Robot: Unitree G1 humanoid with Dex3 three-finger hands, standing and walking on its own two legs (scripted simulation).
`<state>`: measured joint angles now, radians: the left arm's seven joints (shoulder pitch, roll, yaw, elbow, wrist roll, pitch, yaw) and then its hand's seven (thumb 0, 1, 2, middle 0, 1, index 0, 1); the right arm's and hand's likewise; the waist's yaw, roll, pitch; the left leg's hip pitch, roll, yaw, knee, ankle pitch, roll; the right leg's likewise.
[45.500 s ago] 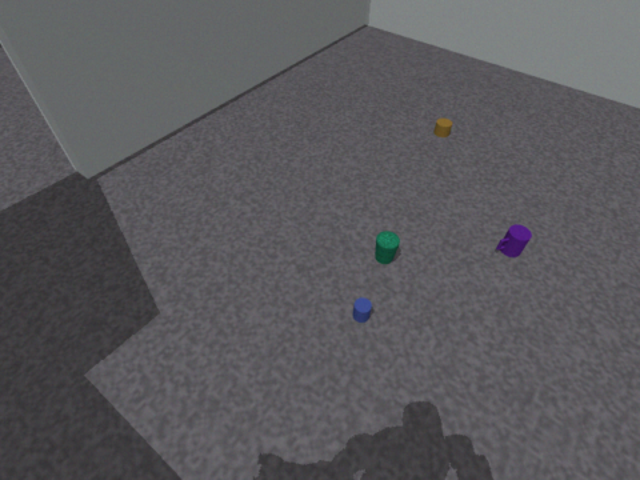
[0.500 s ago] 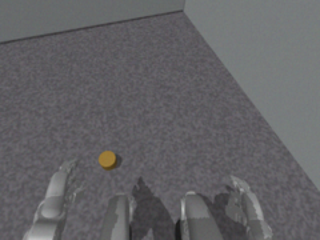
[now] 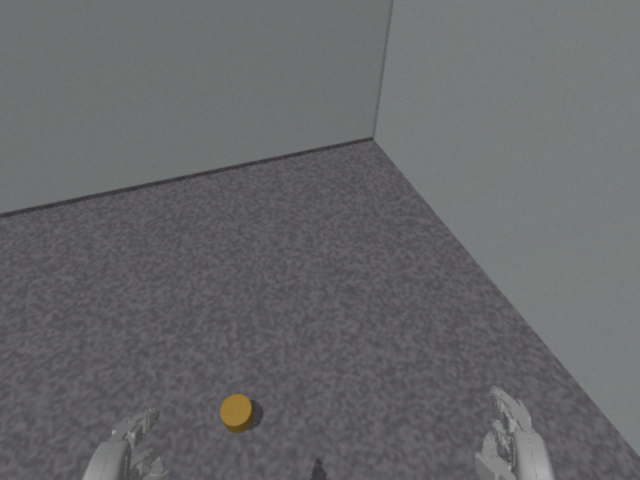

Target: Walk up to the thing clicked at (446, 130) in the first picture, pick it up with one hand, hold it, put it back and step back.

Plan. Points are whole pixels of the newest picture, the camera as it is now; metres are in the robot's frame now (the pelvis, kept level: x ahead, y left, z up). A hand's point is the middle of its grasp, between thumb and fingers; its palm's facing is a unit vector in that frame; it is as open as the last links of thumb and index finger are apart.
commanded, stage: home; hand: left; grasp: from above
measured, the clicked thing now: (237, 413) +0.45 +0.21 -0.68
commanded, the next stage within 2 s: stand in 1.90 s
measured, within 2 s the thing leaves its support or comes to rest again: neither
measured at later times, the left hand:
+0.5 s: hand out of the picture +0.16 +0.18 -0.04, palm faces +0.06 -0.98 -0.20, open 7.4 cm
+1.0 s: hand out of the picture +0.16 +0.17 -0.04, palm faces +0.05 -0.98 -0.21, open 7.4 cm
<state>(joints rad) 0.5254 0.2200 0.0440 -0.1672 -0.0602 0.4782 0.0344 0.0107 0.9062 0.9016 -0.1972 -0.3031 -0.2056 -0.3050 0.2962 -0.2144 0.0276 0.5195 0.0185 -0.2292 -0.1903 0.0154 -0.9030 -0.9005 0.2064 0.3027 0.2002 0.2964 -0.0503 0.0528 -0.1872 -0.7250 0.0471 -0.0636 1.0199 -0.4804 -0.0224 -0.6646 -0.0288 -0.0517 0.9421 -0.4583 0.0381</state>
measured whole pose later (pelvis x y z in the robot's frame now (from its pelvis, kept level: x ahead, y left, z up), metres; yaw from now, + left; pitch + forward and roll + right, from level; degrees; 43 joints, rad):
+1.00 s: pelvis +0.00 -0.01 +0.00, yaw +0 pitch +9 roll -3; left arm 0.50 0.23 0.04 -0.15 -0.05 0.47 0.02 0.01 0.91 0.90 -0.20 -0.30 -0.21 -0.30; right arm 0.28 -0.22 0.02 0.55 0.01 -0.26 -0.19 0.02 -0.90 -0.90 0.21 0.30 0.20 0.30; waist -0.04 0.04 -0.16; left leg -0.70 0.05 -0.07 1.01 -0.48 -0.03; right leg -0.65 -0.03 -0.05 0.95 -0.46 0.03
